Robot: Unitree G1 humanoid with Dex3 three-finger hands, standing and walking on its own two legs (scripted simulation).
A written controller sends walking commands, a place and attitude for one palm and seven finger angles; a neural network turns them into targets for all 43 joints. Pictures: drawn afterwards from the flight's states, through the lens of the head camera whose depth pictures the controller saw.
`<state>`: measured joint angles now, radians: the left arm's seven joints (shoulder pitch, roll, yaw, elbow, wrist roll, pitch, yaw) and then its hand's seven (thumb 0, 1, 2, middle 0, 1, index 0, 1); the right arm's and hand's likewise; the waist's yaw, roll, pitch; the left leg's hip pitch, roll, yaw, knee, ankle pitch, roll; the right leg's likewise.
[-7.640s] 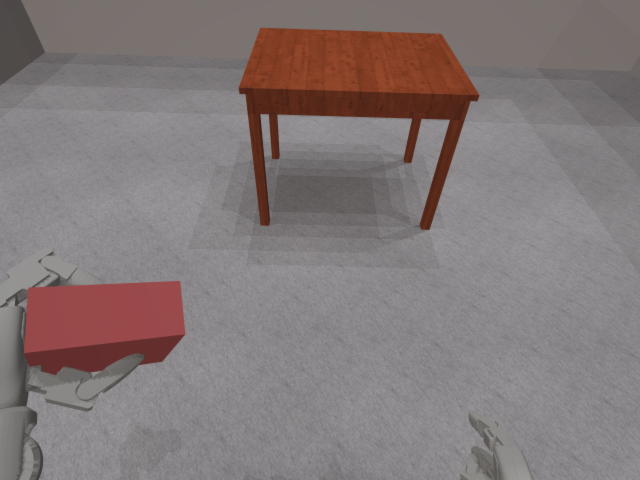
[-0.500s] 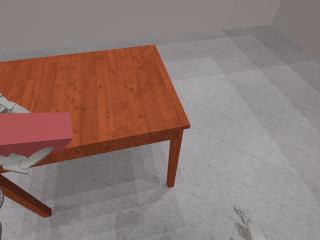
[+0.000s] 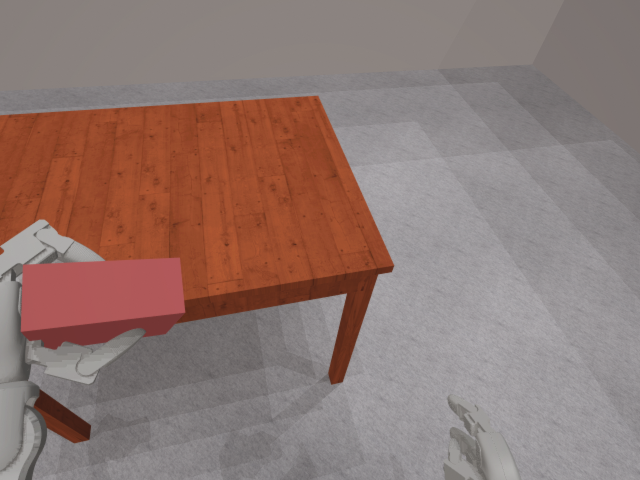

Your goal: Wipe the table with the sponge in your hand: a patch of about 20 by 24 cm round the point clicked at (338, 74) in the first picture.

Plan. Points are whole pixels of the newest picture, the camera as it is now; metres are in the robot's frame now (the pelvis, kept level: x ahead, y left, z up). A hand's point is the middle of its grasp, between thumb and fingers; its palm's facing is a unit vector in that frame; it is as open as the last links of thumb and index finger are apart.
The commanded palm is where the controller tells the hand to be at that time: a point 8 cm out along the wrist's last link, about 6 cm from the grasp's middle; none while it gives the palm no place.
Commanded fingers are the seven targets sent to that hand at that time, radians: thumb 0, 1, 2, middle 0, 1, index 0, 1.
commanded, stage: come to a stop and stand still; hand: left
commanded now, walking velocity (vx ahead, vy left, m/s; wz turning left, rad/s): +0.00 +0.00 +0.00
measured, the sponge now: (129, 303) +0.23 +0.22 +0.14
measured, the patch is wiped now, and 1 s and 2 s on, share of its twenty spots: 0.00 0.00 0.00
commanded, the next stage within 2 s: look again from close up in 0.40 s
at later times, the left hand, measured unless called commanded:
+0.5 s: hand (88, 296) +0.23 +0.26 +0.15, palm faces +0.36 -0.86 -0.35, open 9.5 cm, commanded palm +0.17 +0.29 +0.17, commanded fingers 0.00 0.10 1.30 -1.20 -1.60 -1.20 -1.60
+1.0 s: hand (110, 309) +0.22 +0.23 +0.15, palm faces +0.38 -0.85 -0.36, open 9.5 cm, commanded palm +0.16 +0.27 +0.17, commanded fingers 0.00 0.10 1.30 -1.20 -1.60 -1.20 -1.60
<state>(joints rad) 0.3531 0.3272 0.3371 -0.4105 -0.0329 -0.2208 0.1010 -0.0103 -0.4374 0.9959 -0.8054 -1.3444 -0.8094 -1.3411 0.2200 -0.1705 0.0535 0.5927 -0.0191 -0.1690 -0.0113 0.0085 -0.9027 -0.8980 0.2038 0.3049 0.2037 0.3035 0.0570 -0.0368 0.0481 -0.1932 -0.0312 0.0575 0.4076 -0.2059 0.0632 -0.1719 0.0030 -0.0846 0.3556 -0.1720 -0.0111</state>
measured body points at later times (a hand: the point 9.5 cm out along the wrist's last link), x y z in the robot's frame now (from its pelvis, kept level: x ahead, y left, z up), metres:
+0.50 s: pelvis +0.01 +0.01 +0.00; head +0.03 +0.03 +0.45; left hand +0.21 +0.30 +0.17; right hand +0.20 -0.21 -0.07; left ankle +0.01 +0.07 -0.74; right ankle +0.01 -0.11 -0.74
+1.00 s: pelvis +0.00 -0.01 +0.00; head +0.02 -0.01 +0.45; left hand +0.19 +0.27 +0.17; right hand +0.18 -0.24 -0.08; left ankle +0.01 +0.07 -0.74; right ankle +0.01 -0.11 -0.74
